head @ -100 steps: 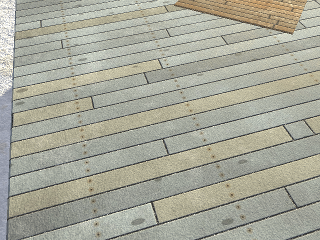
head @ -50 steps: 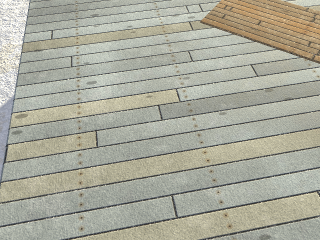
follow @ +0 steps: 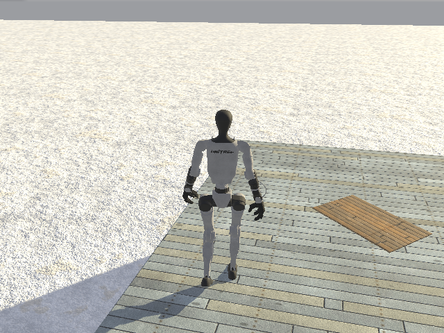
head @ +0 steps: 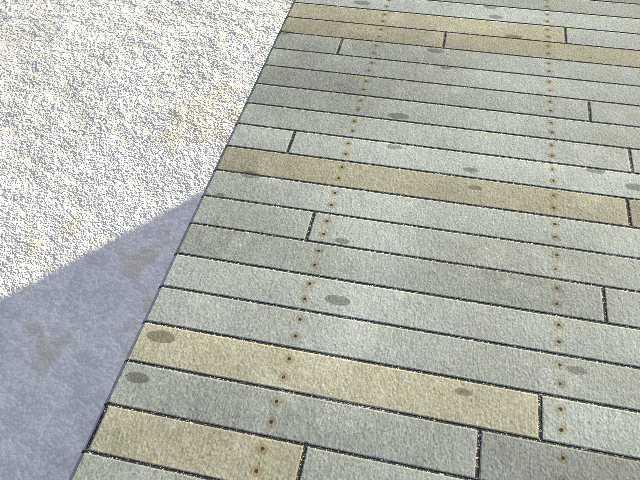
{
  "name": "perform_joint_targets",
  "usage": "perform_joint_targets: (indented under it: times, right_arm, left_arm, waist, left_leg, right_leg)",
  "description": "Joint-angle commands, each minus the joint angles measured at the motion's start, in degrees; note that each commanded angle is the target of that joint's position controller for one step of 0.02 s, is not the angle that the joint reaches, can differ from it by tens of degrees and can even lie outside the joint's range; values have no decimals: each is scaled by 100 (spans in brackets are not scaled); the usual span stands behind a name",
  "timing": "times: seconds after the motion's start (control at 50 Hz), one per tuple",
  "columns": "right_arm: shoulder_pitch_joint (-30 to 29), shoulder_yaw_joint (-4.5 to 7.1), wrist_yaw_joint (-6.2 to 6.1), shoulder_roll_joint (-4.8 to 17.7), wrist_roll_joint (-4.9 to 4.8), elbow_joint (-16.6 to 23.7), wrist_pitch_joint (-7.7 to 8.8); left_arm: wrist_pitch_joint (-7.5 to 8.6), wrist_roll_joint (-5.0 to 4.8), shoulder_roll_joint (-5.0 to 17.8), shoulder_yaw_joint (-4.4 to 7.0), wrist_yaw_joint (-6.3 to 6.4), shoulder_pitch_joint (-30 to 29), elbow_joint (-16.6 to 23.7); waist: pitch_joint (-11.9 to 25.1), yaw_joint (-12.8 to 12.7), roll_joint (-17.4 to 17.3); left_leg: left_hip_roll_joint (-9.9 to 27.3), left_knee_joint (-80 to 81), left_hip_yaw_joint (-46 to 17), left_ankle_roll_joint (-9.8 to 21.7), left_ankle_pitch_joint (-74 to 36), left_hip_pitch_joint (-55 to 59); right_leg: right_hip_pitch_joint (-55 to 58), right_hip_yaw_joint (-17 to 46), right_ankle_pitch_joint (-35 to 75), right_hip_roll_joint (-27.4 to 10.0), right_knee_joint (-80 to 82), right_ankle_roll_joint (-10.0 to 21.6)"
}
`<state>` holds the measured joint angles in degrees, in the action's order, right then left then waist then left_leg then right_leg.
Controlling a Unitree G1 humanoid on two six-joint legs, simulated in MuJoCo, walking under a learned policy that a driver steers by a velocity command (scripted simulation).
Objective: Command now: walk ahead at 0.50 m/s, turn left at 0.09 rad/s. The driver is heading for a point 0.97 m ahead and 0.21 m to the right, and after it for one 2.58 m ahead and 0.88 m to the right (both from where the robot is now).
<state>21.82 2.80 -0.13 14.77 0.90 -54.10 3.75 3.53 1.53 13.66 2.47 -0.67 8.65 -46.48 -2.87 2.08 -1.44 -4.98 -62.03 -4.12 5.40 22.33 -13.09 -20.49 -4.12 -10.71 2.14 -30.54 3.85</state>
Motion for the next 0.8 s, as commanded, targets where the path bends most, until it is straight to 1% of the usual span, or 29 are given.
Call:
perform_joint_targets:
  times: [0.02, 0.04, 0.08, 0.12, 0.18, 0.24, 0.28, 0.32, 0.36, 0.38, 0.4, 0.42, 0.44, 0.46, 0.48, 0.5, 0.52, 0.54, 0.56, 0.58, 0.6, 0.64, 0.66, 0.68, 0.7, 0.74, 0.76, 0.78, 0.8]
  right_arm:
    - [-164, 77, 82, 441, 113, 469, 29]
    - [-35, 43, 124, 344, 152, 403, -35]
    - [-56, 18, 174, 281, 156, 396, -94]
    - [-491, -4, 200, 245, 155, 536, -119]
    - [-1273, -51, 216, 199, 139, 799, -129]
    - [-1888, -132, 239, 62, 105, 994, -108]
    - [-2225, -151, 227, 87, 100, 1098, -97]
    - [-2461, -148, 210, 124, 88, 1200, -78]
    - [-2495, -126, 193, 193, 76, 1251, -36]
    - [-2364, -100, 173, 248, 68, 1234, -1]
    - [-2013, -66, 141, 307, 65, 1133, 37]
    - [-1338, -1, 92, 418, 76, 910, 88]
    - [-463, 95, 18, 653, 158, 658, 158]
    - [286, 232, -76, 1229, 323, 640, 193]
    - [218, 314, -35, 1412, 173, 657, 68]
    - [-269, 209, 0, 914, 96, 794, 2]
    - [-727, 109, 6, 543, 78, 845, 19]
    - [-872, 54, 22, 337, 102, 824, 68]
    - [-927, 43, -9, 279, 64, 750, 104]
    - [-930, 52, -19, 302, 50, 715, 160]
    - [-869, 54, -11, 275, 37, 688, 225]
    - [-722, 90, -9, 339, 8, 618, 316]
    - [-666, 96, -26, 322, 9, 570, 319]
    - [-551, 121, -26, 448, 17, 550, 333]
    - [-422, 118, -40, 403, 7, 501, 320]
    - [-248, 108, -57, 359, 36, 421, 295]
    - [-185, 95, -65, 314, 29, 392, 297]
    - [-147, 107, -70, 371, 28, 360, 291]
    - [-80, 118, -75, 413, 28, 334, 287]
  left_arm:
    - [75, -38, 431, 108, 11, 639, -57]
    - [110, -49, 412, 96, 22, 691, -149]
    - [197, -87, 469, 109, 9, 947, -299]
    - [228, -120, 553, 130, 6, 1166, -427]
    - [216, -134, 523, 109, 0, 1452, -581]
    - [221, -138, 530, 94, 3, 1692, -704]
    - [221, -143, 564, 97, 40, 1909, -785]
    - [186, -115, 599, 96, 77, 2045, -848]
    - [145, -78, 696, 116, 120, 1999, -853]
    - [114, -60, 736, 130, 128, 1913, -828]
    - [99, -50, 791, 143, 134, 1795, -803]
    - [85, -65, 811, 150, 121, 1692, -785]
    - [89, -114, 737, 129, 100, 1635, -732]
    - [100, -250, 311, 26, 72, 1822, -470]
    - [42, -329, 239, 57, 108, 2256, -431]
    - [-51, -166, 718, 195, 136, 1885, -507]
    - [-61, -139, 568, 192, 80, 1536, -456]
    - [-80, -123, 394, 179, 40, 1418, -464]
    - [-157, -55, 338, 195, -17, 1385, -431]
    - [-253, 0, 297, 200, -65, 1483, -447]
    - [-319, 7, 296, 215, -99, 1409, -427]
    - [-391, -4, 265, 229, -139, 1122, -324]
    - [-422, -13, 264, 238, -153, 957, -305]
    - [-436, 1, 225, 221, -178, 797, -177]
    - [-421, 3, 266, 216, -191, 579, -123]
    - [-389, 5, 238, 188, -208, 216, -19]
    - [-378, 22, 204, 162, -235, 33, 54]
    - [-364, 58, 190, 141, -266, -188, 136]
    - [-352, 58, 160, 116, -294, -394, 215]
  waist:
    - [34, -191, 362]
    - [97, -104, 515]
    - [157, -68, 567]
    - [45, -112, 499]
    - [-115, -259, 474]
    - [-172, -396, 502]
    - [-202, -509, 523]
    - [-198, -546, 498]
    - [-160, -472, 504]
    - [-79, -382, 477]
    - [75, -204, 532]
    - [394, 97, 457]
    - [929, 455, 244]
    - [1779, 547, -555]
    - [2402, 324, -1444]
    - [1612, 204, -463]
    - [765, 63, -202]
    - [335, -77, -114]
    - [214, -218, -299]
    - [157, -330, -502]
    - [138, -354, -447]
    - [65, -403, -248]
    - [38, -386, -182]
    - [26, -391, -373]
    - [-90, -325, -291]
    - [-176, -246, -142]
    - [-224, -220, -139]
    - [-267, -158, -149]
    - [-280, -102, -173]
  left_leg:
    - [715, -430, -140, -37, -446, -1888]
    - [776, -309, -45, -104, -542, -1690]
    - [828, -193, 113, -201, -659, -1746]
    - [980, 104, 270, -310, -979, -2165]
    - [1097, 864, 491, -444, -1554, -2588]
    - [1014, 1810, 678, -466, -2074, -2386]
    - [942, 2243, 726, -450, -2265, -2284]
    - [852, 2549, 684, -426, -2197, -2244]
    - [754, 2803, 623, -354, -1881, -2049]
    - [656, 2940, 620, -298, -1655, -1746]
    - [529, 3128, 626, -231, -1449, -1200]
    - [390, 3484, 678, -127, -1517, -324]
    - [670, 3650, 466, 33, -1725, 1020]
    - [2286, 3725, -1316, 366, -1314, 2652]
    - [3174, 4327, -3165, 824, -958, 3171]
    - [2910, 4471, -2738, 740, -328, 2440]
    - [2661, 4742, -1988, 648, -295, 1547]
    - [2389, 4933, -1336, 436, -883, 948]
    - [2185, 5142, -905, 309, -848, 574]
    - [2133, 5255, -645, 291, -994, 297]
    - [2083, 5332, -453, 291, -1218, 240]
    - [2040, 5443, 4, 296, -1667, 347]
    - [1885, 5476, 279, 210, -1740, 424]
    - [2057, 5511, 345, 306, -1837, 435]
    - [2035, 5541, 464, 321, -1941, 558]
    - [1966, 5568, 722, 351, -1991, 750]
    - [1949, 5528, 874, 347, -2177, 845]
    - [1939, 5513, 1021, 317, -2299, 897]
    - [1935, 5487, 1155, 289, -2451, 980]
  right_leg:
    - [1369, 2249, -208, -1654, 1966, 809]
    - [1226, 1965, 91, -1498, 2062, 744]
    - [1243, 1657, 876, -1437, 2143, 830]
    - [1352, 1397, 1081, -1394, 2323, 873]
    - [1536, 1058, 1494, -1224, 2439, 828]
    - [1611, 768, 1989, -1114, 2388, 734]
    - [1813, 793, 2270, -1159, 2305, 709]
    - [2143, 945, 2572, -1282, 2090, 729]
    - [2394, 1087, 2956, -1407, 1801, 706]
    - [2444, 1098, 3302, -1396, 1542, 629]
    - [2389, 1098, 3760, -1350, 1164, 544]
    - [2254, 1030, 4022, -1198, 417, 454]
    - [1612, 841, 3350, -923, -668, 349]
    - [157, 521, 1109, -406, -2475, 170]
    - [-1039, 416, -1929, 203, -3817, 122]
    - [-1409, 744, -1586, -198, -4234, 200]
    - [-1454, 751, -1135, -383, -4171, 187]
    - [-1269, 787, -837, -564, -3919, 183]
    - [-1124, 735, -712, -653, -3747, 138]
    - [-938, 690, -631, -696, -3706, 71]
    - [-931, 674, -523, -695, -3714, 38]
    - [-1229, 650, -209, -726, -3617, -36]
    - [-1430, 619, 4, -713, -3613, -49]
    - [-1564, 620, 200, -788, -3445, -96]
    - [-1796, 602, 346, -840, -3308, -136]
    - [-2008, 542, 596, -821, -2805, -193]
    - [-2024, 480, 733, -799, -2444, -185]
    - [-1991, 400, 880, -783, -2073, -184]
    - [-1910, 279, 992, -753, -1755, -161]
